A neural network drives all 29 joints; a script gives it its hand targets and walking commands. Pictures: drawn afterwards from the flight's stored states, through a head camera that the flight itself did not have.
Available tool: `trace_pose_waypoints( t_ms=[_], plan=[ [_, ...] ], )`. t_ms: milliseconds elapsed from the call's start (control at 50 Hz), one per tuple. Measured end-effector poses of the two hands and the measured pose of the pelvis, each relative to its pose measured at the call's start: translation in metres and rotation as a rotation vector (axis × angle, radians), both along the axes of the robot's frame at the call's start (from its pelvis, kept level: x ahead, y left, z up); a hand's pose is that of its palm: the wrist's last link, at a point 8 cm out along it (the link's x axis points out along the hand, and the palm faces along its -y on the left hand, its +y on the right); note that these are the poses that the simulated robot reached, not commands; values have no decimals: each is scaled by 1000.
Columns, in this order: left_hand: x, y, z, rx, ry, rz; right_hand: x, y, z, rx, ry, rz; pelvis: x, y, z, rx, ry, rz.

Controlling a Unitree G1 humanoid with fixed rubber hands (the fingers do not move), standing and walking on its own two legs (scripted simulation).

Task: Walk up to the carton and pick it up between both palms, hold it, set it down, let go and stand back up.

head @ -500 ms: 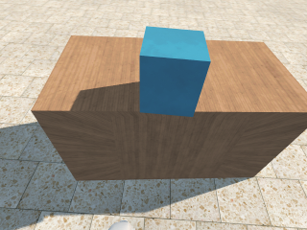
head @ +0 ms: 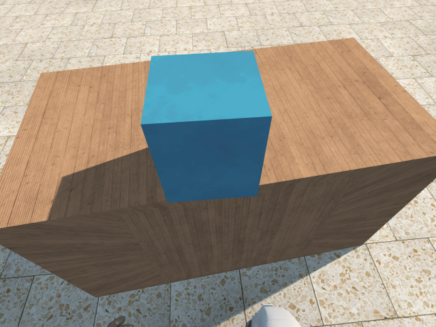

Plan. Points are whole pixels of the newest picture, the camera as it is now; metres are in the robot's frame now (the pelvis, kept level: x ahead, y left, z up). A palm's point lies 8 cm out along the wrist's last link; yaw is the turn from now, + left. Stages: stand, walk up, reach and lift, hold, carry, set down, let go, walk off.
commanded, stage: walk up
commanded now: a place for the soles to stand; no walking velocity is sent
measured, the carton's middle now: (207, 130) +0.49 +0.02 +0.05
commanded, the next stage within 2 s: reach and lift in 1.86 s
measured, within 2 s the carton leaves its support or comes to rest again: neither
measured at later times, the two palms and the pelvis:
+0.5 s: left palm out of the picture +0.07 +0.25 -0.11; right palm out of the picture +0.07 -0.25 -0.11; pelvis +0.00 -0.01 +0.02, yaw +4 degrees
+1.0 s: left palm out of the picture +0.03 +0.22 -0.11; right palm out of the picture +0.08 -0.28 -0.12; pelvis +0.04 -0.04 +0.02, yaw +7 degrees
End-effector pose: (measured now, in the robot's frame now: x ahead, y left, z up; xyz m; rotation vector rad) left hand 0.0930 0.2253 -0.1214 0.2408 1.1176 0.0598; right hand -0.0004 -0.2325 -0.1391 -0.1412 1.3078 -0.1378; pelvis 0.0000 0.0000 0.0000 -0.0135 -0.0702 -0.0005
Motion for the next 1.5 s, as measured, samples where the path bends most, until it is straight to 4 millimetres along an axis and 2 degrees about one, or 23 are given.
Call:
trace_pose_waypoints(
  t_ms=[120, 200, 260, 360, 520, 660, 780, 860, 920, 1060, 1240, 1500],
  plan=[
    [30, -14, 8, -18, -18, 3, 43, -5, 6, -4, -62, 36, 6, -5, 7, 21, 24, 13],
    [42, -12, 15, -24, -63, 14, 58, -11, 16, -18, -83, 74, 8, -8, 12, 25, 30, 30],
    [41, -6, 16, -23, -74, 37, 66, -17, 21, -38, -96, 94, 8, -9, 13, 22, 27, 39],
    [21, 8, 13, -6, -31, 71, 72, -22, 26, -55, -113, 109, 6, -10, 14, 15, 22, 51],
    [-33, 23, 9, 21, 82, 126, 64, -19, 26, -43, -77, 139, 1, -10, 17, 11, 25, 70],
    [-72, 27, 7, 31, 165, 162, 55, -16, 24, -33, -37, 157, -1, -9, 19, 10, 30, 84],
    [-88, 23, 6, 35, 226, 147, 48, -24, 28, -55, -23, 150, 10, -18, 20, 6, 40, 98],
    [-84, 11, 5, 40, 213, 161, 50, -40, 24, -62, 14, 153, 24, -30, 16, 9, 39, 108],
    [-77, 1, 7, 30, 193, 201, 61, -49, 22, -65, 29, 172, 33, -35, 17, -5, 46, 119],
    [-53, -14, 9, 17, 192, 199, 91, -49, 25, -64, -7, 209, 48, -41, 20, -4, 61, 136],
    [-27, -8, 4, 8, 131, 219, 120, -43, 24, -80, -43, 244, 56, -39, 15, -9, 49, 158],
    [-15, 2, 3, 19, 101, 223, 144, -45, 24, -93, -96, 251, 63, -38, 9, -22, 44, 174]
  ],
)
